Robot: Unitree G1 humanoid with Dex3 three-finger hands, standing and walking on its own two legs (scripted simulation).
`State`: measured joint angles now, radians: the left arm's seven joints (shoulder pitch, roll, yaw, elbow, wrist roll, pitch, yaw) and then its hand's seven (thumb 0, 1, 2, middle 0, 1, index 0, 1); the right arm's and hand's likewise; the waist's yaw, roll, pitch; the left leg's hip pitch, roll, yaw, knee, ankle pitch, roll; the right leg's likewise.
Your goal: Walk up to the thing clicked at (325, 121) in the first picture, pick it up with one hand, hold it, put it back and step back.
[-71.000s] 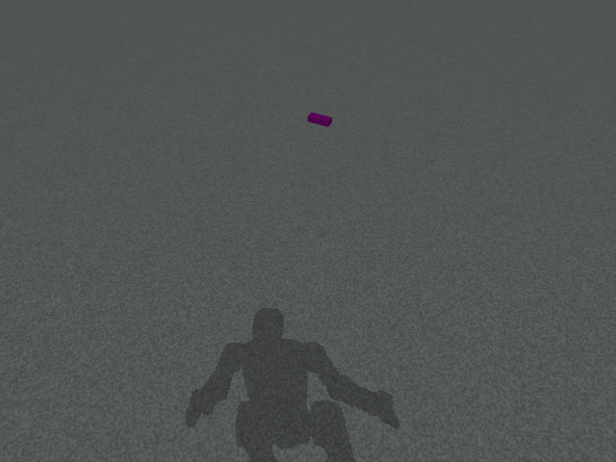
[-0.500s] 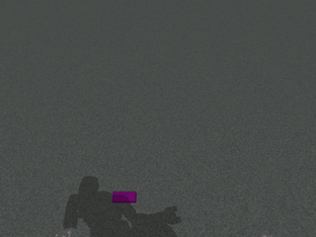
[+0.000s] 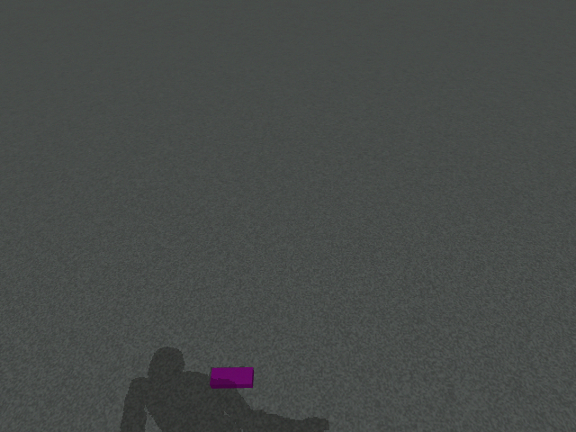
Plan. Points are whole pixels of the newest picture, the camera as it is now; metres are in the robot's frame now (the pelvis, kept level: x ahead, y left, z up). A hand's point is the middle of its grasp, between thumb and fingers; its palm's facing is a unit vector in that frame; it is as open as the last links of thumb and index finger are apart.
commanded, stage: stand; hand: left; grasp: from above
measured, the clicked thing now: (232, 377) +0.48 +0.25 -0.76
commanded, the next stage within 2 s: step back in 1.74 s
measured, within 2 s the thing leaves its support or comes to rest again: neither
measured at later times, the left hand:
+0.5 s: hand out of the picture +0.05 +0.23 -0.16, palm faces +0.02 -0.94 -0.34, open 7.3 cm
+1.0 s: hand out of the picture +0.08 +0.21 -0.16, palm faces -0.01 -0.96 -0.29, open 7.3 cm
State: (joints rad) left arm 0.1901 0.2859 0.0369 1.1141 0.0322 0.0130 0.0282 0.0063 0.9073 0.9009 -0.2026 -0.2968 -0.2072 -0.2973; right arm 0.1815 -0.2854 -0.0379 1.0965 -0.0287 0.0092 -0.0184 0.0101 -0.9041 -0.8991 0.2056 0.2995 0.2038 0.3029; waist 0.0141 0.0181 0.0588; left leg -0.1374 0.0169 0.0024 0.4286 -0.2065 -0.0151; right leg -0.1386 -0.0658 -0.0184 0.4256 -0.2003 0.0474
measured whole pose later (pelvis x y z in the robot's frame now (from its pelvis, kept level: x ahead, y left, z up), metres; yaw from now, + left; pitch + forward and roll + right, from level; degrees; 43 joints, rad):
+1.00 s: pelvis +0.02 -0.01 +0.01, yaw -1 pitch -3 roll +0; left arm 0.14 0.25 0.02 1.16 0.02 0.01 0.02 0.00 0.91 0.90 -0.20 -0.30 -0.21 -0.30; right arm 0.15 -0.27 -0.01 1.16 -0.02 0.00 -0.01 0.01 -0.91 -0.90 0.20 0.30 0.20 0.30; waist 0.00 0.01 0.06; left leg -0.11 0.03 0.01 0.35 -0.20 -0.03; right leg -0.12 -0.05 -0.01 0.35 -0.19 0.04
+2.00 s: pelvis -0.02 +0.01 -0.01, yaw -2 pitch -2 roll +0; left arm 0.06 0.38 0.05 0.97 0.01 0.04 0.01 0.01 0.91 0.90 -0.20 -0.30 -0.21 -0.30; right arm 0.06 -0.40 -0.06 1.01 0.00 0.05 0.01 0.01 -0.91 -0.90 0.20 0.30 0.20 0.30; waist -0.01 0.01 0.15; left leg -0.32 0.01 0.01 0.67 -0.33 0.02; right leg -0.31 -0.05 0.02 0.58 -0.24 0.04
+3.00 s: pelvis -0.25 +0.03 -0.01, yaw -4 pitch -2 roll -1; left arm 0.13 0.39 0.08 0.80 0.01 0.07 0.02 0.01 0.91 0.90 -0.20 -0.30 -0.21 -0.30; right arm 0.15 -0.35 -0.04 0.86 -0.03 0.02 -0.01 0.01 -0.90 -0.90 0.21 0.30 0.21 0.30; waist 0.00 -0.04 0.17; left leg -0.31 0.00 -0.01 0.58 -0.24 0.04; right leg -0.47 0.12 0.16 1.20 -0.51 0.01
